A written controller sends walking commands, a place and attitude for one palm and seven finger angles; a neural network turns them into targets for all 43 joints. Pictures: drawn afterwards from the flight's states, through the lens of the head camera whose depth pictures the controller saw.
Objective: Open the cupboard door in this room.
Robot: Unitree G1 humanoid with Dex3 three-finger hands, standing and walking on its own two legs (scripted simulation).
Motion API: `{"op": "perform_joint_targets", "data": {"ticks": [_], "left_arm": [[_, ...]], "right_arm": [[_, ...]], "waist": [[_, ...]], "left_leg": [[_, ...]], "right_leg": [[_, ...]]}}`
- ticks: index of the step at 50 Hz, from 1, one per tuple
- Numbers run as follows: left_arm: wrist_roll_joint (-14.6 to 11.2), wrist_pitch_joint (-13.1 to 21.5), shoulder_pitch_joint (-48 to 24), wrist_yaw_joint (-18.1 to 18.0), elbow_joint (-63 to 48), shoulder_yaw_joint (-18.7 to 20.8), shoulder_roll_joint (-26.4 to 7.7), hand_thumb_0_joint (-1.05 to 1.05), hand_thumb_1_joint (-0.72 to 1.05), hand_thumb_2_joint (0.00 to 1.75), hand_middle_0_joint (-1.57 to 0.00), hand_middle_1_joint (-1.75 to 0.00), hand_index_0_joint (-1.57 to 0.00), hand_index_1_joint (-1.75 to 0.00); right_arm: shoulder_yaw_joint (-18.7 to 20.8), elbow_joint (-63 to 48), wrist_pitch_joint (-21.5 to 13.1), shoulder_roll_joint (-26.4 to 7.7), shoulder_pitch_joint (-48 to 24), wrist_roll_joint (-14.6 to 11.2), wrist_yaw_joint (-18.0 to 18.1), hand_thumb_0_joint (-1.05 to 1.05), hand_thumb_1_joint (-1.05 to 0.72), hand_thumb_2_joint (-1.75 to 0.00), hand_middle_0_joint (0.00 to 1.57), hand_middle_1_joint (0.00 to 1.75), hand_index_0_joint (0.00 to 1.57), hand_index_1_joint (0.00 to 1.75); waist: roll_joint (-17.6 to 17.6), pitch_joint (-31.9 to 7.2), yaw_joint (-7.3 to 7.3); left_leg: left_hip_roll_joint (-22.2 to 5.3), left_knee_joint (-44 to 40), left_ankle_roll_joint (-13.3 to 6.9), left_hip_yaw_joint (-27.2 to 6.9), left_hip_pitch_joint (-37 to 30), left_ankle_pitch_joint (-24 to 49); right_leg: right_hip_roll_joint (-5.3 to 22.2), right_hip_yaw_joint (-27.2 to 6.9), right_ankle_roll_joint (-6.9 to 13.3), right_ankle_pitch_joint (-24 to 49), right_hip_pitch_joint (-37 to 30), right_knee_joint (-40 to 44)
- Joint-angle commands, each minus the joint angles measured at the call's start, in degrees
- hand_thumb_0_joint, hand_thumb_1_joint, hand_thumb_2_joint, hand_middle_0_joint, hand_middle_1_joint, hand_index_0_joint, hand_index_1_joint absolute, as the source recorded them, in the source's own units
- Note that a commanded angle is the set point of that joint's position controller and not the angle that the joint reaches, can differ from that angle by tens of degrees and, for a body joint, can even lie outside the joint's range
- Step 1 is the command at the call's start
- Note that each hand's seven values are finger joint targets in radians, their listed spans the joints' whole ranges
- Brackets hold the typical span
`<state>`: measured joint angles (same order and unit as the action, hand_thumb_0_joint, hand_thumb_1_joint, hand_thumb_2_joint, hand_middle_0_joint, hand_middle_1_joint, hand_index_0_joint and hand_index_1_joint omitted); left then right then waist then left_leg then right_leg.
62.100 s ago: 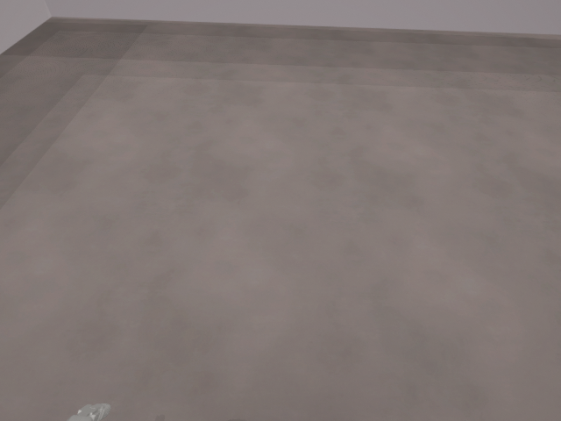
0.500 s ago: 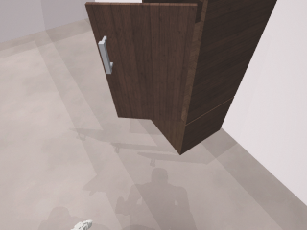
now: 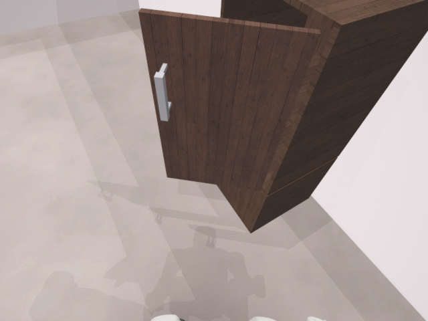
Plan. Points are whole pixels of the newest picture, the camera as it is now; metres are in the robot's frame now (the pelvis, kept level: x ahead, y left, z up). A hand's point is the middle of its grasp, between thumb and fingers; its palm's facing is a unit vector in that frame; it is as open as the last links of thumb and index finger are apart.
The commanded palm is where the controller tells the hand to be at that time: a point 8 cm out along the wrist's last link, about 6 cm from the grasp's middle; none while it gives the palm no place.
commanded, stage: come to a stop and stand still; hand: left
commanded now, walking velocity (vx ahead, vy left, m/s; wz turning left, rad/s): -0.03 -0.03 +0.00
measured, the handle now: (164, 93) +0.58 +0.18 +0.06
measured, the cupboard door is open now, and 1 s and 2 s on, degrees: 51 51 51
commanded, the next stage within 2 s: look again from close up in 0.94 s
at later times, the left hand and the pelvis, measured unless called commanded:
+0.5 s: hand out of the picture +0.01 +0.12 -0.18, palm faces +0.09 -0.98 -0.18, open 7.2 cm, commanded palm none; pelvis -0.02 -0.06 +0.00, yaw +2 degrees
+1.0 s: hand out of the picture -0.03 +0.07 -0.17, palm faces +0.10 -0.99 -0.12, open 7.3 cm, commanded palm none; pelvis +0.00 -0.07 +0.01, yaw +2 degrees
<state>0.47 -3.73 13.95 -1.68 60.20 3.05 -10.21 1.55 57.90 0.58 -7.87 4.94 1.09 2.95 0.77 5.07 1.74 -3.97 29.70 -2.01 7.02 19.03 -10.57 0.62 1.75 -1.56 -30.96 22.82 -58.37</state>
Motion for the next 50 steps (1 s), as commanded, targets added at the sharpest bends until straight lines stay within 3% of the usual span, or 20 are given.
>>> {"op": "perform_joint_targets", "data": {"ticks": [1, 4, 6, 7, 8, 9, 10, 11, 13, 16, 18, 19, 20, 21, 22, 23, 30, 35, 41, 50], "left_arm": [[0.4, 0.2, 4.4, 0.5, -4.7, 1.6, -2.9, 0.0, 0.9, 0.9, -0.2, -0.3, -0.2, -0.3], [0.7, 0.8, 5.2, 0.6, -5.1, 1.3, -2.4, 0.0, 0.9, 0.9, -0.2, -0.3, -0.2, -0.3], [0.7, 1.4, 8.6, 0.7, -4.2, 1.2, -3.0, 0.0, 0.9, 0.9, -0.2, -0.3, -0.2, -0.3], [1.1, 1.8, 9.6, 0.5, -4.2, 1.4, -5.1, 0.0, 0.9, 0.9, -0.2, -0.3, -0.2, -0.3], [1.7, 2.5, 7.2, 0.2, -5.4, 1.8, -9.3, 0.0, 0.9, 0.9, -0.2, -0.3, -0.2, -0.3], [1.5, 2.4, 2.8, 0.2, -7.1, 1.5, -12.2, 0.0, 0.9, 0.9, -0.2, -0.3, -0.2, -0.3], [1.6, 2.7, -0.5, 0.1, -8.0, 1.2, -11.9, 0.0, 0.9, 0.9, -0.2, -0.3, -0.2, -0.3], [1.5, 2.9, -3.3, 0.0, -8.0, 1.1, -10.9, 0.0, 0.9, 0.9, -0.2, -0.3, -0.2, -0.3], [1.4, 3.2, -5.5, 0.1, -7.6, 0.6, -8.6, 0.0, 0.9, 0.9, -0.2, -0.3, -0.2, -0.3], [1.1, 3.7, -2.8, -0.2, -5.8, 0.6, -8.0, 0.0, 0.9, 0.9, -0.2, -0.3, -0.2, -0.3], [0.1, 3.9, -0.3, -0.1, -3.7, 0.0, -7.1, 0.0, 0.9, 0.9, -0.2, -0.3, -0.2, -0.3], [-0.5, 4.1, 2.4, 0.3, -2.8, -0.6, -4.9, 0.0, 0.9, 0.9, -0.2, -0.3, -0.2, -0.3], [-0.6, 4.2, 3.6, 0.2, -2.2, -0.8, -3.7, 0.0, 0.9, 0.9, -0.2, -0.3, -0.2, -0.3], [-0.6, 4.4, 4.0, 0.2, -1.8, -0.8, -3.4, 0.0, 0.9, 0.9, -0.2, -0.3, -0.2, -0.3], [-0.4, 4.0, 2.1, 0.1, -0.7, -0.8, -3.9, 0.0, 0.9, 0.9, -0.2, -0.3, -0.2, -0.3], [-0.4, 3.8, 1.6, 0.2, -0.3, -0.8, -4.4, 0.0, 0.9, 0.9, -0.2, -0.3, -0.2, -0.3], [-0.2, 4.0, 2.5, 0.3, 2.5, -1.4, -3.8, 0.0, 0.9, 0.9, -0.2, -0.3, -0.2, -0.3], [-0.2, 4.4, 4.0, 0.1, 3.3, -1.7, -3.0, 0.0, 0.9, 0.9, -0.2, -0.3, -0.2, -0.3], [-0.3, 4.9, 6.0, -0.1, 4.2, -1.9, -1.9, 0.0, 0.9, 0.9, -0.2, -0.3, -0.2, -0.3], [-0.2, 5.0, 6.9, -0.4, 4.7, -2.0, -1.2, 0.0, 0.9, 0.9, -0.2, -0.3, -0.2, -0.3]], "right_arm": [[3.7, -2.1, 0.2, -13.2, 3.8, 0.6, 0.5, 0.0, -0.9, -0.9, 0.2, 0.3, 0.2, 0.3], [4.1, -2.8, 0.7, -13.3, 2.8, 0.8, -0.6, 0.0, -0.9, -0.9, 0.2, 0.3, 0.2, 0.3], [4.2, -3.0, 1.1, -13.1, 2.9, 0.4, -1.1, 0.0, -0.9, -0.9, 0.2, 0.3, 0.2, 0.3], [4.1, -3.2, 1.3, -11.1, 4.1, 0.1, -1.4, 0.0, -0.9, -0.9, 0.2, 0.3, 0.2, 0.3], [3.6, -3.9, 1.7, -7.3, 5.2, -0.4, -1.9, 0.0, -0.9, -0.9, 0.2, 0.3, 0.2, 0.3], [3.1, -5.4, 2.3, -6.3, 2.9, -0.5, -2.5, 0.0, -0.9, -0.9, 0.2, 0.3, 0.2, 0.3], [3.1, -5.4, 2.8, -6.4, 3.0, -0.3, -2.7, 0.0, -0.9, -0.9, 0.2, 0.3, 0.2, 0.3], [3.2, -4.3, 3.1, -6.3, 3.7, -0.1, -2.7, 0.0, -0.9, -0.9, 0.2, 0.3, 0.2, 0.3], [3.0, -2.2, 2.4, -6.6, 7.7, -0.2, -2.7, 0.0, -0.9, -0.9, 0.2, 0.3, 0.2, 0.3], [2.0, -0.4, 1.4, -4.8, 10.2, -0.3, -2.4, 0.0, -0.9, -0.9, 0.2, 0.3, 0.2, 0.3], [1.1, 1.6, 0.1, -4.6, 12.8, -0.4, -1.9, 0.0, -0.9, -0.9, 0.2, 0.3, 0.2, 0.3], [0.8, 2.0, -1.0, -6.5, 12.5, -0.1, -1.6, 0.0, -0.9, -0.9, 0.2, 0.3, 0.2, 0.3], [0.9, 1.9, -1.3, -8.2, 11.5, 0.0, -1.2, 0.0, -0.9, -0.9, 0.2, 0.3, 0.2, 0.3], [0.8, 1.8, -1.4, -9.2, 10.6, 0.2, -0.7, 0.0, -0.9, -0.9, 0.2, 0.3, 0.2, 0.3], [0.7, 3.1, -1.6, -7.9, 10.7, -0.1, -0.5, 0.0, -0.9, -0.9, 0.2, 0.3, 0.2, 0.3], [0.4, 3.8, -1.5, -7.3, 11.4, -0.2, -0.4, 0.0, -0.9, -0.9, 0.2, 0.3, 0.2, 0.3], [0.0, 6.0, -0.5, -4.8, 13.8, -0.4, -0.6, 0.0, -0.9, -0.9, 0.2, 0.3, 0.2, 0.3], [-0.2, 6.9, -0.4, -3.8, 15.1, -0.3, -0.7, 0.0, -0.9, -0.9, 0.2, 0.3, 0.2, 0.3], [-0.4, 7.3, -1.0, -3.5, 15.2, -0.3, -0.5, 0.0, -0.9, -0.9, 0.2, 0.3, 0.2, 0.3], [-0.6, 7.7, -1.1, -2.7, 16.2, -0.4, -0.2, 0.0, -0.9, -0.9, 0.2, 0.3, 0.2, 0.3]], "waist": [[-9.4, -9.7, -1.07], [-11.7, -8.0, -0.94], [-8.3, -7.7, 0.75], [-1.9, -6.9, 0.94], [11.8, -4.7, -0.18], [14.7, -1.9, 0.17], [10.4, -1.7, -0.82], [14.5, 0.3, -1.76], [12.9, 0.8, -3.34], [7.2, -1.7, -2.65], [2.5, -5.1, -2.8], [-5.3, -6.5, -1.12], [-7.7, -7.2, 0.1], [-4.0, -6.9, 0.47], [-8.3, -6.7, -0.25], [-9.3, -6.2, -0.44], [1.6, -0.5, -1.18], [2.3, 0.4, -1.49], [-0.1, -1.0, -1.4], [-0.4, -0.3, -1.38]], "left_leg": [[-16.3, -9.4, -8.2, -12.1, -5.2, 21.8], [-14.3, -11.6, -6.4, -13.0, -0.3, 2.3], [-11.2, -8.6, -3.7, -12.1, 4.7, -7.0], [-6.9, -4.0, -1.3, -9.3, 7.3, -11.4], [0.3, 5.8, 2.5, -3.9, 10.1, -17.2], [2.8, 15.4, 3.1, -4.1, 6.6, -20.5], [2.8, 20.5, 2.7, -5.9, 3.0, -19.8], [2.6, 23.4, 2.2, -7.0, 4.0, -17.1], [2.1, 24.6, 2.3, -6.4, 3.4, -13.1], [2.4, 9.9, 3.0, -4.8, -0.3, -12.2], [1.9, -7.1, 2.6, -6.8, -8.9, -0.5], [-3.6, -9.1, 0.4, -13.7, -11.0, 10.5], [-7.5, -9.2, -1.6, -16.5, -7.6, 13.7], [-7.2, -7.7, -1.4, -14.7, -6.0, 14.2], [-5.1, -8.2, -0.6, -13.1, -5.9, 15.0], [-4.4, -9.0, 0.0, -12.1, -5.8, 14.2], [-1.6, -11.0, 1.6, -9.1, -5.6, -1.5], [-0.9, -10.4, 1.7, -8.1, -7.3, -0.9], [-1.2, -9.9, 1.8, -8.0, -9.0, 2.9], [-1.6, -9.9, 1.8, -8.2, -8.6, 4.0]], "right_leg": [[1.9, -2.5, 0.3, 2.6, -0.3, 1.2], [1.5, 1.3, 0.8, 5.2, -6.2, 12.5], [0.8, 2.7, 1.2, 13.7, -14.5, 25.7], [2.7, 0.1, 1.6, 15.1, -16.5, 32.9], [13.1, -14.3, 5.6, 8.4, -12.2, 42.5], [20.4, -19.4, 10.1, 3.4, -1.5, 48.6], [19.8, -18.3, 11.2, -1.9, 4.4, 49.4], [16.8, -17.8, 11.0, 0.1, 5.2, 48.6], [13.6, -10.6, 10.1, 9.7, 2.1, 45.6], [12.0, -8.0, 10.0, 19.8, -6.1, 40.9], [10.2, -6.9, 7.1, 24.5, -7.9, 34.2], [6.2, -4.6, 4.3, 24.8, -7.2, 31.6], [4.4, -3.1, 3.1, 21.9, -11.5, 32.4], [4.1, -3.1, 3.0, 24.0, -13.3, 33.9], [4.7, -2.0, 2.8, 26.1, -14.9, 33.2], [4.5, -2.0, 2.8, 26.0, -15.6, 33.2], [5.6, -4.1, 3.5, 18.7, -12.9, 40.1], [5.9, -4.9, 3.7, 16.8, -11.4, 41.7], [5.9, -4.7, 3.8, 22.8, -12.4, 40.6], [5.7, -3.6, 3.9, 25.2, -13.9, 40.2]]}}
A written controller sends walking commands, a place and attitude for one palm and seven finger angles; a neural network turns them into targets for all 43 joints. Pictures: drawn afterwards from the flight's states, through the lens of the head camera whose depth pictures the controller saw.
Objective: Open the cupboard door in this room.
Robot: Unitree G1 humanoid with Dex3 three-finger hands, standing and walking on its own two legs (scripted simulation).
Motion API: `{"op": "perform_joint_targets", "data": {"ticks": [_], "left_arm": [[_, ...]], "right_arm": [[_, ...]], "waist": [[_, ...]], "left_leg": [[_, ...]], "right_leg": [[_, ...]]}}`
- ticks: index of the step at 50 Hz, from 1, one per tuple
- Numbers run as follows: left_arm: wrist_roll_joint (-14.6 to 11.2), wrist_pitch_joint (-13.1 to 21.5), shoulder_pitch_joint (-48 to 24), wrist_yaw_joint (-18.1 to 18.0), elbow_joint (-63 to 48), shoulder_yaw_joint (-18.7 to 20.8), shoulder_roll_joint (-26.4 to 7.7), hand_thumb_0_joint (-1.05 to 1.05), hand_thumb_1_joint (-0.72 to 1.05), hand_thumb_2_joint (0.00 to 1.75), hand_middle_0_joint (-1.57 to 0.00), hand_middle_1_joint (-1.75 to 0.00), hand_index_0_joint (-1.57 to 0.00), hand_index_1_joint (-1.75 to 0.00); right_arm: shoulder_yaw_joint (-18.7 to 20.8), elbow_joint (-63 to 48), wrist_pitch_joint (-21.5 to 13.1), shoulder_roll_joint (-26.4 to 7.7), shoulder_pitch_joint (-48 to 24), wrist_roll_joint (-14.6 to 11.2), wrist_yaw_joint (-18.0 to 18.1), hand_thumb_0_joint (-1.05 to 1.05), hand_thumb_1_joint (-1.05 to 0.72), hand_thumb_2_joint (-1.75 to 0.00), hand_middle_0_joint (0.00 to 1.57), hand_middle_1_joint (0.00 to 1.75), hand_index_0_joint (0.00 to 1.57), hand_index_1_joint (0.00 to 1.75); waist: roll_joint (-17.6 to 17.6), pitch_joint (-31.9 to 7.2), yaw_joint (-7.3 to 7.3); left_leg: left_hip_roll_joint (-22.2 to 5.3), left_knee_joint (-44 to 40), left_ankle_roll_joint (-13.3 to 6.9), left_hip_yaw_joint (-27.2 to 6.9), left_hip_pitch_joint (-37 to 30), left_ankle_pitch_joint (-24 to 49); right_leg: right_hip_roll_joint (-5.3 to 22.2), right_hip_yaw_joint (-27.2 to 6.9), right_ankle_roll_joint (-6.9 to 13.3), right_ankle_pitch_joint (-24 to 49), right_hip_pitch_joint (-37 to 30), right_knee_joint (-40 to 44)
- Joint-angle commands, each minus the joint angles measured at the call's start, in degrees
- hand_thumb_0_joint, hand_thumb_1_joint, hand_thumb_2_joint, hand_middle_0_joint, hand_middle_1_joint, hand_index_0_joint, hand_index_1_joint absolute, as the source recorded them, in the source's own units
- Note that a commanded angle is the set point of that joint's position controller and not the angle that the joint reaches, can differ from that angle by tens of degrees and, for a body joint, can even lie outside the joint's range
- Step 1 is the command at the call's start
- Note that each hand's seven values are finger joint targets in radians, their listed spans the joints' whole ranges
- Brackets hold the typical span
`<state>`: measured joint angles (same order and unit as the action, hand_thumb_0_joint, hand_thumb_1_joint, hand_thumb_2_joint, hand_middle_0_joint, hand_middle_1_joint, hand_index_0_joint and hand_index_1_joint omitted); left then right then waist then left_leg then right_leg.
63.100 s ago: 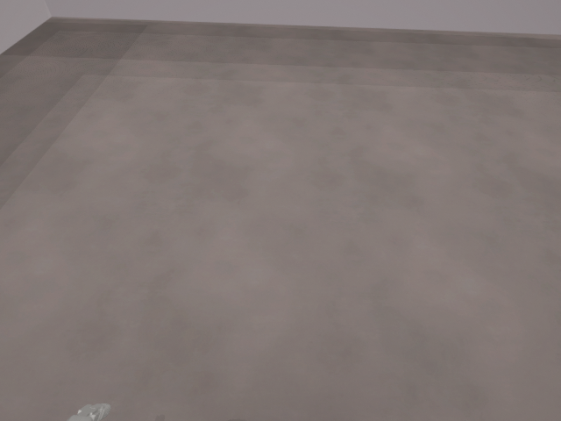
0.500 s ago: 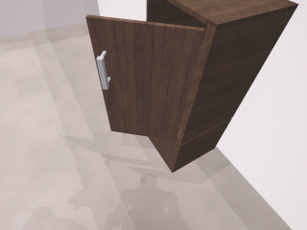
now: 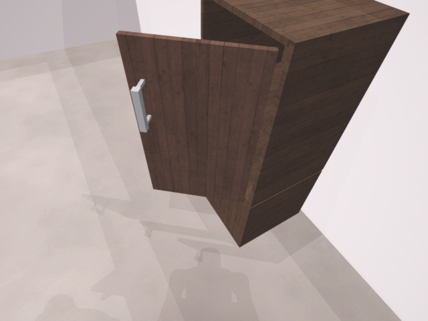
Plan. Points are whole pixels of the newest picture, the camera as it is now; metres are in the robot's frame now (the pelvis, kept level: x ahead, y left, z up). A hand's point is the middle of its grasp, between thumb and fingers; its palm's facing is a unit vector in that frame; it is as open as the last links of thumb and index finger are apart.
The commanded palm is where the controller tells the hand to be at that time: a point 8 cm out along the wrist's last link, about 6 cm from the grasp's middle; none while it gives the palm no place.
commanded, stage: look again from close up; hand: left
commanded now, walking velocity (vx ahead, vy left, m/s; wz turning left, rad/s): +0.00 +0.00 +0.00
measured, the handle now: (142, 106) +0.59 +0.23 +0.06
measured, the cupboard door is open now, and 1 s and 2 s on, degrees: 51 51 51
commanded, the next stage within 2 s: shuffle to correct the standing spot in 0.54 s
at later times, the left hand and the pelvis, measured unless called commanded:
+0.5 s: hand out of the picture +0.02 +0.21 -0.17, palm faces +0.02 -0.97 -0.24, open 7.3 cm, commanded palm none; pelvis +0.00 +0.02 -0.01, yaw -1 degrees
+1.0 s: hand out of the picture +0.01 +0.21 -0.19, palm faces +0.03 -0.98 -0.19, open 7.3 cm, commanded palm none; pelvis +0.02 +0.03 -0.01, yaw -3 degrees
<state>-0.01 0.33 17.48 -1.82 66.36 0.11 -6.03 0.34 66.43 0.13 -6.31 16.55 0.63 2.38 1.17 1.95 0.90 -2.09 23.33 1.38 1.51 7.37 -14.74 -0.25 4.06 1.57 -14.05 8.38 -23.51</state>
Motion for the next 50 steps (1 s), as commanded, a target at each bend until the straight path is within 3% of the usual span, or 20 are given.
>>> {"op": "perform_joint_targets", "data": {"ticks": [1, 2, 3, 4, 5, 7, 9, 10, 14, 25, 30, 33, 35, 39, 42, 46, 48, 50], "left_arm": [[0.3, 0.9, 3.6, -0.2, -1.4, 0.9, -5.2, 0.0, 0.9, 0.9, -0.2, -0.3, -0.2, -0.3], [1.3, 2.7, 7.3, -2.6, -0.2, 0.7, -8.0, 0.0, 0.9, 0.9, -0.2, -0.3, -0.2, -0.3], [1.0, 3.1, 5.8, -2.2, -2.9, 1.2, -10.5, 0.0, 0.9, 0.9, -0.2, -0.3, -0.2, -0.3], [1.0, 3.1, 3.2, -1.8, -3.5, 1.0, -9.6, 0.0, 0.9, 0.9, -0.2, -0.3, -0.2, -0.3], [1.0, 3.0, 2.0, -1.4, -3.9, 0.9, -8.5, 0.0, 0.9, 0.9, -0.2, -0.3, -0.2, -0.3], [0.9, 2.6, 3.1, -1.0, -3.9, 0.6, -7.1, 0.0, 0.9, 0.9, -0.2, -0.3, -0.2, -0.3], [0.8, 2.0, 3.1, -0.8, -4.0, 0.5, -6.7, 0.0, 0.9, 0.9, -0.2, -0.3, -0.2, -0.3], [0.8, 1.9, 2.9, -0.7, -3.9, 0.4, -6.6, 0.0, 0.9, 0.9, -0.2, -0.3, -0.2, -0.3], [0.7, 1.3, 2.1, -0.4, -4.8, 0.5, -7.4, 0.0, 0.9, 0.9, -0.2, -0.3, -0.2, -0.3], [0.7, 1.1, 0.6, -0.2, -5.7, 0.9, -9.6, 0.0, 0.9, 0.9, -0.2, -0.3, -0.2, -0.3], [0.7, 1.2, 0.2, -0.2, -5.6, 0.9, -10.1, 0.0, 0.9, 0.9, -0.2, -0.3, -0.2, -0.3], [0.7, 1.2, 0.5, -0.1, -5.4, 0.8, -10.0, 0.0, 0.9, 0.9, -0.2, -0.3, -0.2, -0.3], [1.0, 1.1, 1.0, -0.1, -5.4, 1.0, -10.3, 0.0, 0.9, 0.9, -0.2, -0.3, -0.2, -0.3], [1.1, 0.9, 2.0, 0.1, -6.0, 1.8, -11.7, 0.0, 0.9, 0.9, -0.2, -0.3, -0.2, -0.3], [1.2, 0.9, 2.8, 0.0, -6.5, 2.5, -12.5, 0.0, 0.9, 0.9, -0.2, -0.3, -0.2, -0.3], [1.4, 0.6, 2.6, -0.2, -7.1, 3.1, -11.9, 0.0, 0.9, 0.9, -0.2, -0.3, -0.2, -0.3], [1.4, 0.3, 2.6, -0.2, -7.4, 3.1, -11.0, 0.0, 0.9, 0.9, -0.2, -0.3, -0.2, -0.3], [1.6, 0.0, 1.7, -0.3, -8.1, 3.0, -9.6, 0.0, 0.9, 0.9, -0.2, -0.3, -0.2, -0.3]], "right_arm": [[0.6, -0.8, -0.7, -4.6, 4.2, 0.1, 0.4, 0.0, -0.9, -0.9, 0.2, 0.3, 0.2, 0.3], [0.7, -5.4, -2.0, -7.1, -3.0, -0.7, -0.7, 0.0, -0.9, -0.9, 0.2, 0.3, 0.2, 0.3], [0.6, -7.2, -1.4, -3.6, 1.1, -0.3, -0.8, 0.0, -0.9, -0.9, 0.2, 0.3, 0.2, 0.3], [0.6, -6.5, -1.4, -3.8, 3.9, -0.3, -0.8, 0.0, -0.9, -0.9, 0.2, 0.3, 0.2, 0.3], [0.4, -6.3, -1.8, -3.7, 5.5, 0.2, -1.0, 0.0, -0.9, -0.9, 0.2, 0.3, 0.2, 0.3], [0.3, -6.8, -2.3, -5.4, 5.3, 0.1, -0.8, 0.0, -0.9, -0.9, 0.2, 0.3, 0.2, 0.3], [0.2, -7.3, -2.3, -6.2, 4.7, 0.1, -0.5, 0.0, -0.9, -0.9, 0.2, 0.3, 0.2, 0.3], [0.1, -7.3, -2.4, -6.1, 4.7, 0.2, -0.5, 0.0, -0.9, -0.9, 0.2, 0.3, 0.2, 0.3], [-0.1, -7.4, -2.3, -7.4, 3.7, 0.2, -0.5, 0.0, -0.9, -0.9, 0.2, 0.3, 0.2, 0.3], [-0.2, -5.5, -2.6, -8.5, 2.7, 0.2, -0.6, 0.0, -0.9, -0.9, 0.2, 0.3, 0.2, 0.3], [-0.2, -4.9, -2.6, -8.6, 2.2, 0.2, -0.5, 0.0, -0.9, -0.9, 0.2, 0.3, 0.2, 0.3], [-0.2, -4.6, -2.5, -8.8, 2.2, 0.2, -0.6, 0.0, -0.9, -0.9, 0.2, 0.3, 0.2, 0.3], [-0.1, -4.5, -2.0, -8.3, 2.3, 0.3, -0.8, 0.0, -0.9, -0.9, 0.2, 0.3, 0.2, 0.3], [0.2, -5.8, -1.3, -7.9, 2.4, 0.6, -1.2, 0.0, -0.9, -0.9, 0.2, 0.3, 0.2, 0.3], [0.3, -6.4, -1.3, -7.6, 3.0, 0.6, -1.3, 0.0, -0.9, -0.9, 0.2, 0.3, 0.2, 0.3], [0.4, -6.6, -1.7, -7.9, 4.6, 0.5, -1.2, 0.0, -0.9, -0.9, 0.2, 0.3, 0.2, 0.3], [0.7, -6.7, -1.9, -8.9, 5.4, 0.5, -1.0, 0.0, -0.9, -0.9, 0.2, 0.3, 0.2, 0.3], [1.0, -7.0, -1.6, -9.9, 6.0, 0.4, -0.7, 0.0, -0.9, -0.9, 0.2, 0.3, 0.2, 0.3]], "waist": [[-1.3, 3.5, -0.49], [-4.1, 3.6, 1.55], [-3.8, -1.1, -1.95], [-2.7, -2.3, -2.9], [-4.6, -3.4, -2.87], [-4.6, -2.3, -1.81], [-1.9, 0.1, -1.41], [-3.4, 1.3, -1.18], [-0.3, 3.7, -0.75], [-1.5, 1.9, -0.27], [-0.5, 1.3, -0.47], [-1.7, 0.7, -0.37], [-0.5, 1.6, -0.21], [2.8, 3.7, -0.17], [4.2, 3.2, -0.04], [0.9, 2.8, -0.21], [-2.8, 0.8, -0.05], [-5.7, 1.5, -0.11]], "left_leg": [[-3.3, -3.6, -1.5, -2.7, 2.9, 8.8], [-3.2, 8.8, -0.2, 0.0, 6.9, 10.1], [-1.2, 7.6, -1.0, -1.3, 6.4, -2.1], [-1.9, 5.5, -1.2, -1.5, 4.8, -1.8], [-2.4, 4.1, -1.8, -1.9, 3.8, 5.1], [-3.8, 3.1, -2.7, -3.1, 5.2, 12.1], [-3.9, 2.0, -3.0, -3.6, 6.3, 11.3], [-3.9, 1.2, -3.2, -3.8, 7.0, 11.4], [-3.6, -1.0, -3.5, -4.4, 7.7, 7.5], [-3.4, -2.7, -3.7, -4.0, 5.9, 9.1], [-3.5, -2.5, -3.5, -3.6, 4.8, 9.8], [-3.1, -2.2, -3.4, -3.1, 4.3, 7.9], [-2.5, -1.2, -3.2, -1.8, 5.0, 3.3], [-0.4, 2.3, -2.2, 1.0, 7.4, -3.3], [0.3, 4.6, -1.8, 2.4, 8.1, -3.8], [-0.7, 3.2, -2.5, 1.3, 6.5, 2.6], [-2.8, 2.5, -3.7, -0.4, 3.4, 9.8], [-5.3, 1.8, -5.8, -2.6, 2.3, 17.9]], "right_leg": [[6.6, -6.3, 0.8, 9.0, 1.2, 5.0], [10.0, -9.4, -0.6, 33.5, 2.6, 2.7], [12.5, -11.7, 1.5, 28.6, 0.5, 2.2], [10.9, -9.7, 2.6, 16.0, 3.0, 1.8], [8.4, -6.7, 2.5, 16.1, 2.4, -0.8], [6.4, -5.4, 1.5, 13.2, 1.6, -2.7], [5.9, -5.2, 1.2, 10.0, 2.4, -2.5], [5.7, -5.0, 1.2, 8.7, 2.7, -2.5], [5.5, -5.3, 0.7, 4.9, 3.9, -1.9], [6.1, -5.3, 0.4, 6.7, 2.0, -1.3], [6.3, -5.5, 0.4, 8.4, 1.8, -1.0], [6.6, -6.4, 0.7, 7.2, 2.0, -0.7], [7.0, -7.7, 1.5, 3.2, 2.8, 0.0], [9.7, -14.0, 3.9, -4.3, 5.2, 3.3], [11.6, -16.5, 5.3, -2.7, 4.5, 4.1], [10.1, -12.7, 4.5, 4.2, 4.1, -1.3], [7.8, -8.7, 3.2, 6.5, 4.7, -6.0], [5.1, -4.5, 1.9, 4.1, 6.5, -10.2]]}}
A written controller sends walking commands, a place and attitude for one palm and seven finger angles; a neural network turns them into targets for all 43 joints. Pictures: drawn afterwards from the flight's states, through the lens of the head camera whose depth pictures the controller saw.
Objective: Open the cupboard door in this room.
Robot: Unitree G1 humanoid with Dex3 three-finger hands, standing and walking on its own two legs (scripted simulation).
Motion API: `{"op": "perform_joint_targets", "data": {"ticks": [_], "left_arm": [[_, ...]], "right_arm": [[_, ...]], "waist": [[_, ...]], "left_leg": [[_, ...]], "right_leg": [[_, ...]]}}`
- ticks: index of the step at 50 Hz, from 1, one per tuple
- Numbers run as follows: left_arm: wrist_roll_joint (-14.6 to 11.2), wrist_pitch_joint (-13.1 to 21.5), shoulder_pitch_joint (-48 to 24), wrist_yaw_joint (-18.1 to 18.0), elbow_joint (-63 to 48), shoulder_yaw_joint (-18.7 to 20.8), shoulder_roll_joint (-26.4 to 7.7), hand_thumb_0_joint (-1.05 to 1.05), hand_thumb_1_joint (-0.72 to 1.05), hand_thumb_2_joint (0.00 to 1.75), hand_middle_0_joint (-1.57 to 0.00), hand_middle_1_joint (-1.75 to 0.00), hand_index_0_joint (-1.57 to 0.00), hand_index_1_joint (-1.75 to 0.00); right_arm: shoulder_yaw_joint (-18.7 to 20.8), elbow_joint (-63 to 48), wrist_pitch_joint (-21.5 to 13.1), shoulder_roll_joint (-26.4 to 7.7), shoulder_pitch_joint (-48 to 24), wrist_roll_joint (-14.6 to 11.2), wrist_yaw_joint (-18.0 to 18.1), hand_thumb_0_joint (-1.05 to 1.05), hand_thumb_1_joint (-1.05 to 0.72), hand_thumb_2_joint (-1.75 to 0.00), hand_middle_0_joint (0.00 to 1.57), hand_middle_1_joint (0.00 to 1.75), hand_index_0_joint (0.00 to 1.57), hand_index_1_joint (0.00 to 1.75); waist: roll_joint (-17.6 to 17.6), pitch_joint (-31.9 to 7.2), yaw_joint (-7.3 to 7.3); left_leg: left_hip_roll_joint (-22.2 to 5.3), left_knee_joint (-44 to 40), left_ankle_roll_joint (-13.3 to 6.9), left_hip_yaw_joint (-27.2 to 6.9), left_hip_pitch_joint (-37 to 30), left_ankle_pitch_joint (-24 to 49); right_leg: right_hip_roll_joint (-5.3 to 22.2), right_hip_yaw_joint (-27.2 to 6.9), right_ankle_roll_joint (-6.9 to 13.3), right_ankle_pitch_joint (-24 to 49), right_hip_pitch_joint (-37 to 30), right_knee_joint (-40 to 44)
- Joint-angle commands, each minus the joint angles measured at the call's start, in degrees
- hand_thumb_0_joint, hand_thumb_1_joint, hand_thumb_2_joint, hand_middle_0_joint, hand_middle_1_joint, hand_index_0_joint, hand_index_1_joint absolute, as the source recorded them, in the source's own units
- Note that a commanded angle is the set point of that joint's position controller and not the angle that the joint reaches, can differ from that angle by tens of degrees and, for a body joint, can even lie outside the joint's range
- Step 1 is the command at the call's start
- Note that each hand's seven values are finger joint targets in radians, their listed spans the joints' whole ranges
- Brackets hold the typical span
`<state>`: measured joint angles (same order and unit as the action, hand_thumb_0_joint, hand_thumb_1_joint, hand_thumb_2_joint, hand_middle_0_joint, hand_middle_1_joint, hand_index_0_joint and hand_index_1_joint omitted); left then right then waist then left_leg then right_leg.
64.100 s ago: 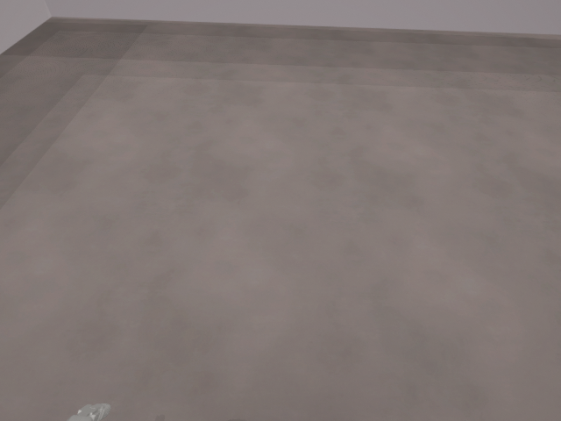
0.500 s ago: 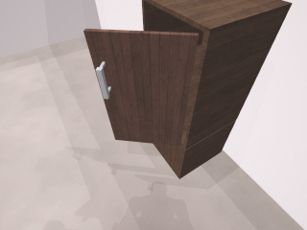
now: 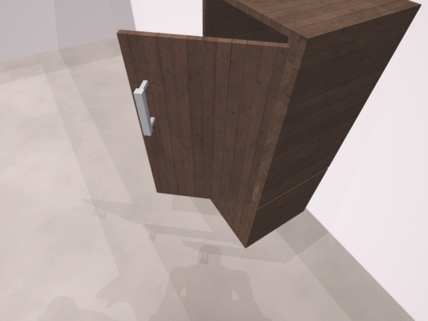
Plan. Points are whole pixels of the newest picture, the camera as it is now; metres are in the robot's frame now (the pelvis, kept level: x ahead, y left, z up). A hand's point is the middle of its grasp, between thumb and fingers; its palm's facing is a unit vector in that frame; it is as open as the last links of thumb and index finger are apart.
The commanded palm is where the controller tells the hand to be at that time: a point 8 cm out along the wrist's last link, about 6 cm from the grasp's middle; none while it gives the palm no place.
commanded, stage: come to a stop and stand still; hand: left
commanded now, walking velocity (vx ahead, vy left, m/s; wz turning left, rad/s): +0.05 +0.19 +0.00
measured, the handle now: (146, 108) +0.56 +0.22 +0.07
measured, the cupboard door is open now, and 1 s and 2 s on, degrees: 51 51 51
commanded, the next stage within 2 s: look again from close up in 1.08 s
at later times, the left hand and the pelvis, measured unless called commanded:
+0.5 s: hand out of the picture +0.06 +0.19 -0.16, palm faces +0.00 -0.97 -0.26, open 7.3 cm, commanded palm none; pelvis -0.01 +0.00 +0.00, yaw +0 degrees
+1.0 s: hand out of the picture -0.12 +0.17 -0.17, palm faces +0.06 -0.98 -0.19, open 7.3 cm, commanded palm none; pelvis -0.07 +0.00 +0.01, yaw +1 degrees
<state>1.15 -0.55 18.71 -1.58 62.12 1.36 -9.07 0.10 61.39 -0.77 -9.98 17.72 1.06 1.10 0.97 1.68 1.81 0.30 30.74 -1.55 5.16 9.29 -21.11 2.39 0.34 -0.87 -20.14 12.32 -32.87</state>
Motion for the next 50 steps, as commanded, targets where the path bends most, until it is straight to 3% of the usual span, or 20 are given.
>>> {"op": "perform_joint_targets", "data": {"ticks": [1, 3, 5, 7, 10, 15, 18, 19, 20, 21, 22, 24, 26, 27, 29, 32, 34, 38, 43, 50], "left_arm": [[0.5, 0.7, 0.5, -0.6, -4.0, 1.6, -6.1, 0.0, 0.9, 0.9, -0.2, -0.3, -0.2, -0.3], [0.2, 0.7, 0.4, -0.7, -4.0, 1.1, -4.9, 0.0, 0.9, 0.9, -0.2, -0.3, -0.2, -0.3], [-0.1, 1.0, 0.5, -0.9, -3.4, 0.9, -5.2, 0.0, 0.9, 0.9, -0.2, -0.3, -0.2, -0.3], [-0.4, 1.2, 0.6, -1.2, -3.0, 1.0, -6.6, 0.0, 0.9, 0.9, -0.2, -0.3, -0.2, -0.3], [-0.4, 1.2, -1.3, -1.3, -3.3, 1.1, -7.5, 0.0, 0.9, 0.9, -0.2, -0.3, -0.2, -0.3], [-0.3, 1.1, -2.4, -1.2, -3.8, 1.1, -7.5, 0.0, 0.9, 0.9, -0.2, -0.3, -0.2, -0.3], [-0.3, 1.1, -3.6, -1.0, -4.2, 1.2, -8.5, 0.0, 0.9, 0.9, -0.2, -0.3, -0.2, -0.3], [0.0, 1.9, 0.5, -3.0, -2.3, 0.6, -8.2, 0.0, 0.9, 0.9, -0.2, -0.3, -0.2, -0.3], [0.4, 3.0, 2.6, -2.7, -3.1, 1.1, -11.0, 0.0, 0.9, 0.9, -0.2, -0.3, -0.2, -0.3], [0.1, 3.2, 0.9, -2.4, -4.5, 1.0, -11.4, 0.0, 0.9, 0.9, -0.2, -0.3, -0.2, -0.3], [-0.4, 3.0, -1.6, -2.2, -5.2, 0.3, -10.1, 0.0, 0.9, 0.9, -0.2, -0.3, -0.2, -0.3], [-0.6, 2.4, -3.0, -1.7, -6.2, -0.6, -9.4, 0.0, 0.9, 0.9, -0.2, -0.3, -0.2, -0.3], [-0.4, 2.0, -3.2, -1.5, -6.1, -0.7, -8.4, 0.0, 0.9, 0.9, -0.2, -0.3, -0.2, -0.3], [-0.4, 1.8, -3.4, -1.4, -6.2, -0.8, -8.3, 0.0, 0.9, 0.9, -0.2, -0.3, -0.2, -0.3], [-0.4, 1.2, -4.0, -1.0, -6.2, -0.9, -8.5, 0.0, 0.9, 0.9, -0.2, -0.3, -0.2, -0.3], [-0.3, 0.9, -3.7, -0.5, -6.2, -1.3, -8.4, 0.0, 0.9, 0.9, -0.2, -0.3, -0.2, -0.3], [-0.2, 0.8, -3.2, -0.3, -6.5, -1.1, -8.5, 0.0, 0.9, 0.9, -0.2, -0.3, -0.2, -0.3], [0.1, 0.5, -0.1, -0.2, -6.4, -0.8, -7.9, 0.0, 0.9, 0.9, -0.2, -0.3, -0.2, -0.3], [-0.1, 1.1, 2.5, -0.2, -5.4, -0.8, -6.7, 0.0, 0.9, 0.9, -0.2, -0.3, -0.2, -0.3], [-0.2, 1.5, 5.3, -0.3, -2.6, -1.0, -4.9, 0.0, 0.9, 0.9, -0.2, -0.3, -0.2, -0.3]], "right_arm": [[1.5, -2.5, -0.6, -7.0, 4.9, 0.1, 0.7, 0.0, -0.9, -0.9, 0.2, 0.3, 0.2, 0.3], [1.3, -3.0, -0.8, -6.6, 4.3, 0.0, 1.1, 0.0, -0.9, -0.9, 0.2, 0.3, 0.2, 0.3], [1.3, -3.0, -1.2, -5.8, 3.1, -0.3, 1.6, 0.0, -0.9, -0.9, 0.2, 0.3, 0.2, 0.3], [1.6, -2.7, -1.4, -6.5, 2.9, -0.4, 1.9, 0.0, -0.9, -0.9, 0.2, 0.3, 0.2, 0.3], [2.0, -1.8, -1.6, -7.1, 2.0, -0.4, 2.2, 0.0, -0.9, -0.9, 0.2, 0.3, 0.2, 0.3], [2.1, -1.2, -1.5, -6.6, 0.5, -0.2, 2.2, 0.0, -0.9, -0.9, 0.2, 0.3, 0.2, 0.3], [2.1, -1.1, -1.5, -7.0, -0.5, -0.2, 1.9, 0.0, -0.9, -0.9, 0.2, 0.3, 0.2, 0.3], [2.8, -4.9, -1.0, -9.8, -2.5, -1.3, 1.1, 0.0, -0.9, -0.9, 0.2, 0.3, 0.2, 0.3], [2.1, -7.6, -1.1, -8.7, -3.9, -0.9, 0.3, 0.0, -0.9, -0.9, 0.2, 0.3, 0.2, 0.3], [2.1, -7.5, -1.5, -5.3, -0.6, -0.6, 0.1, 0.0, -0.9, -0.9, 0.2, 0.3, 0.2, 0.3], [2.0, -7.2, -1.3, -5.5, -0.4, -0.6, 0.2, 0.0, -0.9, -0.9, 0.2, 0.3, 0.2, 0.3], [2.2, -6.7, -0.9, -6.5, -1.2, -0.4, 0.6, 0.0, -0.9, -0.9, 0.2, 0.3, 0.2, 0.3], [2.1, -6.7, -0.5, -7.4, -0.5, -0.1, 0.9, 0.0, -0.9, -0.9, 0.2, 0.3, 0.2, 0.3], [2.1, -6.7, -0.5, -7.5, -1.1, -0.1, 0.9, 0.0, -0.9, -0.9, 0.2, 0.3, 0.2, 0.3], [1.7, -6.9, -0.3, -7.5, -3.0, -0.2, 0.6, 0.0, -0.9, -0.9, 0.2, 0.3, 0.2, 0.3], [1.5, -6.9, 0.1, -7.2, -3.7, -0.2, 0.1, 0.0, -0.9, -0.9, 0.2, 0.3, 0.2, 0.3], [1.6, -6.7, 0.4, -7.4, -2.7, 0.0, -0.2, 0.0, -0.9, -0.9, 0.2, 0.3, 0.2, 0.3], [1.7, -6.1, 0.7, -7.3, -0.5, 0.2, -0.5, 0.0, -0.9, -0.9, 0.2, 0.3, 0.2, 0.3], [1.5, -4.5, 0.3, -6.0, 1.9, 0.1, -0.4, 0.0, -0.9, -0.9, 0.2, 0.3, 0.2, 0.3], [1.2, -1.4, 0.0, -4.3, 4.6, -0.2, -0.1, 0.0, -0.9, -0.9, 0.2, 0.3, 0.2, 0.3]], "waist": [[-7.0, 1.8, -0.89], [-6.3, 1.6, -0.61], [-3.0, 1.0, -0.42], [-1.3, -1.3, -0.95], [-1.9, -1.7, -1.2], [-0.5, -2.5, -1.46], [-1.6, -3.0, -1.5], [2.1, -3.2, -1.37], [1.7, -4.6, -0.06], [5.0, -9.7, -2.25], [3.2, -11.6, -2.71], [-3.6, -8.2, -2.55], [-0.4, -3.9, -2.47], [-2.0, -2.6, -2.53], [-4.0, -0.1, -2.21], [-0.1, 5.2, -2.26], [-0.8, 6.8, -2.64], [-0.2, 6.4, -2.47], [-0.5, 4.0, -2.41], [-0.4, 5.0, -1.99]], "left_leg": [[-8.6, -5.7, -3.7, -7.0, 0.0, 27.8], [-9.5, -6.0, -4.6, -8.2, -1.0, 35.2], [-8.5, -4.6, -3.4, -7.1, -1.6, 43.4], [-7.6, -4.2, -1.6, -6.0, -3.7, 45.7], [-8.1, -5.4, -1.7, -6.0, -5.8, 48.9], [-8.2, -6.3, -1.6, -5.6, -5.8, 43.2], [-7.7, -7.6, -1.1, -5.4, -4.5, 36.5], [-9.2, 4.6, 1.3, -3.3, -2.5, 49.5], [-5.3, 8.6, 2.3, -1.8, 3.6, 39.9], [-3.4, 4.0, 2.1, -2.5, 6.4, 24.6], [-3.2, -1.1, 1.4, -3.3, 4.0, 22.7], [-5.8, -2.1, 0.4, -4.8, -1.5, 29.6], [-7.4, -2.1, -0.4, -6.1, -0.3, 32.9], [-7.2, -3.1, -0.4, -6.4, 0.1, 31.3], [-7.1, -6.1, -0.5, -6.8, 2.3, 21.5], [-5.8, -9.4, -0.5, -7.2, 6.6, 3.9], [-4.9, -11.0, -0.4, -7.7, 8.4, -3.7], [-4.8, -12.1, -0.9, -8.4, 10.8, -9.1], [-4.7, -11.3, -0.9, -8.6, 10.2, -6.5], [-5.2, -12.5, -0.9, -9.3, 11.7, -6.3]], "right_leg": [[1.7, 0.1, 4.1, 8.3, 3.7, -2.7], [0.9, 0.7, 3.3, 7.8, 4.1, -2.8], [2.1, -1.0, 3.0, 17.5, 1.4, -0.3], [3.2, -2.2, 2.9, 26.0, -0.4, -0.1], [2.7, -1.7, 2.3, 26.7, -0.6, 0.3], [3.0, -2.2, 2.4, 28.4, -1.5, 1.9], [3.4, -2.9, 2.7, 27.3, -2.5, 3.1], [4.5, -2.0, 0.7, 38.1, -0.9, 4.5], [6.5, -2.6, 2.3, 53.3, -8.4, 4.5], [9.0, -5.0, 4.3, 61.4, -13.0, -0.9], [9.0, -3.5, 4.0, 58.4, -12.6, -2.6], [5.6, -2.8, 2.7, 37.8, -4.6, 0.1], [3.8, -1.8, 2.9, 29.4, -2.2, 2.0], [3.6, -2.0, 3.1, 26.0, -1.2, 2.7], [3.0, -2.5, 2.7, 15.8, -0.1, 5.2], [2.9, -4.3, 2.5, 3.5, 2.9, 10.0], [2.7, -5.2, 2.7, -4.0, 5.4, 11.8], [2.2, -4.6, 2.3, -8.6, 6.1, 12.6], [2.6, -5.1, 2.4, -7.1, 5.5, 12.9], [2.6, -4.6, 2.5, -5.1, 4.5, 12.7]]}}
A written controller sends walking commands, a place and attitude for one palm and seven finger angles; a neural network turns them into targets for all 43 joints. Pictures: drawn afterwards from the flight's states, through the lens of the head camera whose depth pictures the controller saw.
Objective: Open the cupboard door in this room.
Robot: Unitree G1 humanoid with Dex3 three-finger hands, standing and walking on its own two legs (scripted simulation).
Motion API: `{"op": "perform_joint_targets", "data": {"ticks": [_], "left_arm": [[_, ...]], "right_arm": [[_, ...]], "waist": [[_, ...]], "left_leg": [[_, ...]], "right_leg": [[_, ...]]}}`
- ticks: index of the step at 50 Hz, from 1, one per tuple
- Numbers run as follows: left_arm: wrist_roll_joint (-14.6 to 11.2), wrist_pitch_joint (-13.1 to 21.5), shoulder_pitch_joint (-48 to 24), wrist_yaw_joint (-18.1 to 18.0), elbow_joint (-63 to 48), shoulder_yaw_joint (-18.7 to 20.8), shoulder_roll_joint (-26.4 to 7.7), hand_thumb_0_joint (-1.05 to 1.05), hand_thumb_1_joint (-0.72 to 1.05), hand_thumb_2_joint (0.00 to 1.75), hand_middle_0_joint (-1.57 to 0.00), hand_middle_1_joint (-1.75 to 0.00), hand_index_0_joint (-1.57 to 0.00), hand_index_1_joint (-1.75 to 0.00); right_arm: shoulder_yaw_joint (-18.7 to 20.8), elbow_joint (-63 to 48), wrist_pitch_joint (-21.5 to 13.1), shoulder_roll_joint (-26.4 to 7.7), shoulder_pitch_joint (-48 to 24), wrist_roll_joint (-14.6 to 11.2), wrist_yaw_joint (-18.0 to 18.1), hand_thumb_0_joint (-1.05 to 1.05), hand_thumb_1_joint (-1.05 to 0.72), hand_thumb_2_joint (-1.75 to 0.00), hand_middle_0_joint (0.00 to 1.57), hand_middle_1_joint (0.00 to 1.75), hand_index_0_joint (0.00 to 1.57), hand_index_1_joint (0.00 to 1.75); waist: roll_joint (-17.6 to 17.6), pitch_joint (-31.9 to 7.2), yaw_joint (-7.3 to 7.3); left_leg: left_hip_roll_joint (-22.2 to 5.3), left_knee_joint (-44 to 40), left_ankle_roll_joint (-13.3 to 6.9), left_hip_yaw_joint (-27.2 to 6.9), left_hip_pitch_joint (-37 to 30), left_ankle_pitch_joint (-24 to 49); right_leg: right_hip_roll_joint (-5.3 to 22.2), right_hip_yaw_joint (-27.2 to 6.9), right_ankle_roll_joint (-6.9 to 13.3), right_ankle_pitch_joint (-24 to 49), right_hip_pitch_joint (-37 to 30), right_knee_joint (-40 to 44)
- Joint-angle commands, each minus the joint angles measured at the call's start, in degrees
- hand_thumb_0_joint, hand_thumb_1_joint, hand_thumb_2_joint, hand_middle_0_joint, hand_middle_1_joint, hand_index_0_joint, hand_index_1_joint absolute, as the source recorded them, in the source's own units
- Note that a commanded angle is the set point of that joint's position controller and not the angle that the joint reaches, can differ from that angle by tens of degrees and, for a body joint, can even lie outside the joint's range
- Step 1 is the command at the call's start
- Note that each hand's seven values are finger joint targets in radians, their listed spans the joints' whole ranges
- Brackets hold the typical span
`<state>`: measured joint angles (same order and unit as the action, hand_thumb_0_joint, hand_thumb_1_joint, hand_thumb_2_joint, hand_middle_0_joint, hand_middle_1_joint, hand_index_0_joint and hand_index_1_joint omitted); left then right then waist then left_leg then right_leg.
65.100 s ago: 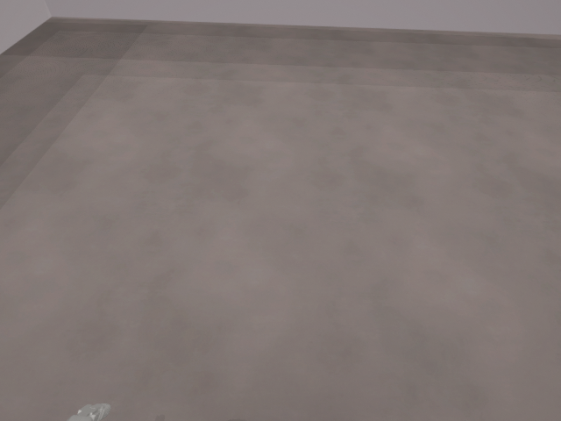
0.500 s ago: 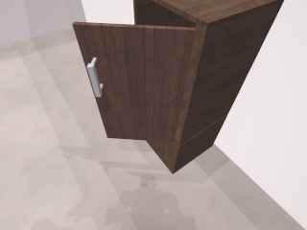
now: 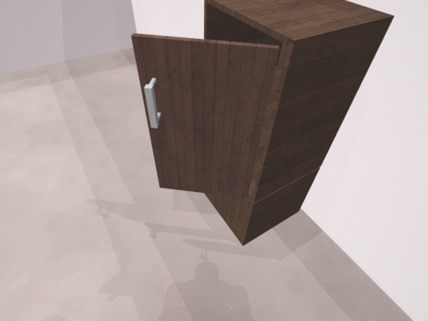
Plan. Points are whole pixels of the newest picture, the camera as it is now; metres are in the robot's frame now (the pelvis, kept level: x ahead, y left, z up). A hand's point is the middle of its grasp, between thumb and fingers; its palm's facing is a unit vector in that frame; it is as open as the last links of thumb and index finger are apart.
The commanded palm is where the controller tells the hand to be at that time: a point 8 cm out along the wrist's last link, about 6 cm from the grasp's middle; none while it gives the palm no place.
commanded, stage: come to a stop and stand still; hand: left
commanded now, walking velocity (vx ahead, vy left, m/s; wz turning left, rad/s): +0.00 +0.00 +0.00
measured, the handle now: (154, 103) +0.64 +0.21 +0.06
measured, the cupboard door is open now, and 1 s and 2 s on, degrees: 51 51 51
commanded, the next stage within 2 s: look again from close up in 0.08 s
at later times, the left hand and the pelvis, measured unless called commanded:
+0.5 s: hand out of the picture +0.00 +0.15 -0.18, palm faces +0.03 -0.99 -0.15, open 7.3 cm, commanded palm none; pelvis +0.01 +0.00 +0.00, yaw -1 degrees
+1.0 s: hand out of the picture +0.01 +0.17 -0.18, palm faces +0.09 -0.99 -0.14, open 7.3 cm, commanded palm none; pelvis +0.04 +0.01 +0.00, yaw +0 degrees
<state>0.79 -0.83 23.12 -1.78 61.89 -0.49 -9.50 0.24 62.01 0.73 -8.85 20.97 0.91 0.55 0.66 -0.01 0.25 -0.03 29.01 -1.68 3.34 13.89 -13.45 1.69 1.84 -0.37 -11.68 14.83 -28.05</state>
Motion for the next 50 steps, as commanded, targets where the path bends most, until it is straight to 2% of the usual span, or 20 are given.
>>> {"op": "perform_joint_targets", "data": {"ticks": [1, 4, 10, 17, 21, 25, 31, 37, 39, 42, 45, 47, 48, 49, 50], "left_arm": [[0.2, 1.8, 1.2, -0.1, -2.0, 0.9, -4.3, 0.0, 0.9, 0.9, -0.2, -0.3, -0.2, -0.3], [0.1, 2.0, 2.0, -0.2, -1.2, 0.8, -3.4, 0.0, 0.9, 0.9, -0.2, -0.3, -0.2, -0.3], [0.1, 2.2, 2.4, -0.4, -0.4, 0.6, -2.5, 0.0, 0.9, 0.9, -0.2, -0.3, -0.2, -0.3], [0.1, 2.4, 1.6, -0.6, -0.4, 0.6, -1.9, 0.0, 0.9, 0.9, -0.2, -0.3, -0.2, -0.3], [0.1, 2.6, 1.2, -0.6, -0.7, 0.7, -1.9, 0.0, 0.9, 0.9, -0.2, -0.3, -0.2, -0.3], [0.2, 2.4, 0.3, -0.6, -0.9, 0.7, -2.2, 0.0, 0.9, 0.9, -0.2, -0.3, -0.2, -0.3], [0.1, 2.5, 0.0, -0.5, -1.2, 0.9, -2.7, 0.0, 0.9, 0.9, -0.2, -0.3, -0.2, -0.3], [0.0, 2.6, -0.3, -0.5, -1.0, 0.8, -3.0, 0.0, 0.9, 0.9, -0.2, -0.3, -0.2, -0.3], [0.2, 2.6, 0.0, -0.4, -1.0, 1.1, -3.3, 0.0, 0.9, 0.9, -0.2, -0.3, -0.2, -0.3], [0.5, 2.1, 0.9, -0.1, -1.4, 1.9, -4.3, 0.0, 0.9, 0.9, -0.2, -0.3, -0.2, -0.3], [0.4, 1.8, 2.4, 0.0, -2.0, 3.0, -6.1, 0.0, 0.9, 0.9, -0.2, -0.3, -0.2, -0.3], [0.3, 1.8, 2.5, -0.1, -2.7, 3.9, -6.8, 0.0, 0.9, 0.9, -0.2, -0.3, -0.2, -0.3], [0.3, 1.9, 1.7, -0.1, -3.2, 4.2, -6.7, 0.0, 0.9, 0.9, -0.2, -0.3, -0.2, -0.3], [0.4, 1.9, 0.7, 0.0, -3.6, 4.2, -6.2, 0.0, 0.9, 0.9, -0.2, -0.3, -0.2, -0.3], [0.5, 1.7, -0.5, 0.2, -4.1, 4.1, -5.3, 0.0, 0.9, 0.9, -0.2, -0.3, -0.2, -0.3]], "right_arm": [[1.0, -1.6, -1.6, -5.4, 1.5, -0.1, 0.5, 0.0, -0.9, -0.9, 0.2, 0.3, 0.2, 0.3], [1.0, -0.8, -1.8, -4.7, 2.4, -0.1, 0.6, 0.0, -0.9, -0.9, 0.2, 0.3, 0.2, 0.3], [0.8, 0.2, -2.0, -3.6, 2.5, -0.3, 0.8, 0.0, -0.9, -0.9, 0.2, 0.3, 0.2, 0.3], [0.7, 0.6, -2.5, -2.9, 1.9, -0.4, 1.0, 0.0, -0.9, -0.9, 0.2, 0.3, 0.2, 0.3], [0.8, 0.5, -2.5, -2.8, 1.0, -0.4, 0.9, 0.0, -0.9, -0.9, 0.2, 0.3, 0.2, 0.3], [0.8, 0.7, -2.3, -3.0, 0.6, -0.3, 0.9, 0.0, -0.9, -0.9, 0.2, 0.3, 0.2, 0.3], [0.8, 0.6, -2.6, -3.6, 0.1, -0.4, 0.9, 0.0, -0.9, -0.9, 0.2, 0.3, 0.2, 0.3], [0.7, 0.9, -2.7, -3.8, -0.5, -0.4, 1.0, 0.0, -0.9, -0.9, 0.2, 0.3, 0.2, 0.3], [0.7, 1.2, -2.5, -4.3, 0.3, -0.2, 0.8, 0.0, -0.9, -0.9, 0.2, 0.3, 0.2, 0.3], [0.9, 0.5, -1.7, -4.3, -0.1, 0.0, 0.3, 0.0, -0.9, -0.9, 0.2, 0.3, 0.2, 0.3], [1.0, -0.6, -1.2, -3.4, 0.3, 0.3, 0.1, 0.0, -0.9, -0.9, 0.2, 0.3, 0.2, 0.3], [1.1, -1.1, -1.4, -2.8, 1.2, 0.4, 0.0, 0.0, -0.9, -0.9, 0.2, 0.3, 0.2, 0.3], [1.0, -1.1, -1.8, -2.5, 1.9, 0.4, 0.0, 0.0, -0.9, -0.9, 0.2, 0.3, 0.2, 0.3], [0.9, -0.7, -2.1, -2.4, 3.4, 0.3, 0.0, 0.0, -0.9, -0.9, 0.2, 0.3, 0.2, 0.3], [1.1, -0.2, -2.4, -2.9, 5.1, 0.3, 0.1, 0.0, -0.9, -0.9, 0.2, 0.3, 0.2, 0.3]], "waist": [[-0.8, 7.1, -0.36], [-0.3, 5.9, -0.34], [0.2, 6.8, -0.12], [-0.7, 5.6, -0.18], [0.4, 5.7, -0.13], [-0.8, 7.4, -0.17], [-0.3, 4.5, -0.11], [0.1, 3.5, -0.18], [-0.5, 2.9, -0.02], [1.5, 7.9, 0.72], [7.0, 9.7, 1.14], [8.0, 8.3, 0.57], [7.2, 7.9, 0.08], [5.7, 7.5, -0.7], [1.0, 8.6, -1.31]], "left_leg": [[-4.8, -10.9, -0.7, -7.7, 7.7, -14.5], [-4.9, -10.6, -0.7, -7.7, 7.1, -12.8], [-5.0, -10.4, -0.4, -7.2, 6.7, -10.3], [-5.4, -10.2, -0.2, -6.6, 4.4, -5.3], [-5.1, -9.7, 0.0, -6.0, 3.5, -3.2], [-5.5, -11.0, 0.0, -6.3, 3.7, -4.7], [-5.4, -10.4, 0.0, -5.8, 2.0, -2.0], [-5.6, -10.0, 0.0, -5.4, 0.0, 1.8], [-5.2, -9.6, -0.1, -4.9, 0.0, -3.6], [-3.6, -7.6, -0.3, -4.3, 4.5, -13.0], [-0.5, 0.1, 0.2, -0.6, 8.3, -12.1], [-0.5, 4.4, 0.2, 0.6, 7.0, -9.1], [-0.7, 2.9, 0.1, 0.4, 5.0, -8.3], [-1.0, -0.6, 0.1, 0.2, 1.6, -7.7], [-1.7, -3.8, -0.2, -1.3, -0.9, -7.9]], "right_leg": [[3.3, -6.2, 2.0, -13.7, 2.1, 7.8], [3.4, -6.3, 2.1, -11.5, 1.1, 7.2], [3.6, -6.1, 2.2, -8.4, 0.9, 7.3], [3.8, -5.7, 2.2, -2.6, -0.2, 6.3], [3.9, -6.1, 2.1, -1.3, -0.4, 6.8], [3.7, -5.7, 2.0, -2.0, 0.4, 7.1], [4.0, -5.9, 1.9, 0.5, -1.8, 7.0], [4.1, -5.7, 1.9, 3.5, -2.5, 6.8], [4.2, -5.8, 2.4, -2.4, -3.0, 6.4], [5.0, -8.4, 3.6, -15.2, 0.0, 8.6], [9.0, -14.8, 6.1, -25.0, 0.4, 13.5], [11.9, -17.5, 8.0, -25.8, 1.4, 15.3], [11.8, -16.5, 8.2, -23.8, 2.5, 14.1], [10.2, -13.9, 7.8, -21.0, 4.4, 11.6], [7.2, -10.4, 6.8, -18.9, 6.7, 7.7]]}}
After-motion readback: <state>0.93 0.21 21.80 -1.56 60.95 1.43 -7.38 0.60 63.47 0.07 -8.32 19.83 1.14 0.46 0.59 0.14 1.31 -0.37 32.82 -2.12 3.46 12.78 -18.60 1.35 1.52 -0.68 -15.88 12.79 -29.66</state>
